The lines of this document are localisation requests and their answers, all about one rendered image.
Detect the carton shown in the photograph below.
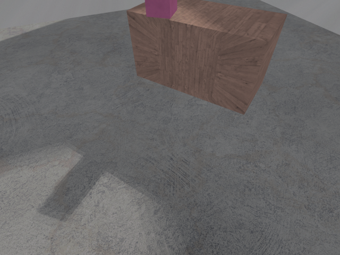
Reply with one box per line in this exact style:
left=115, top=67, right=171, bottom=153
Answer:
left=145, top=0, right=177, bottom=19

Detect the pedestal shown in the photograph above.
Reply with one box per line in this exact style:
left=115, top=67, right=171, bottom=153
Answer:
left=126, top=0, right=287, bottom=115

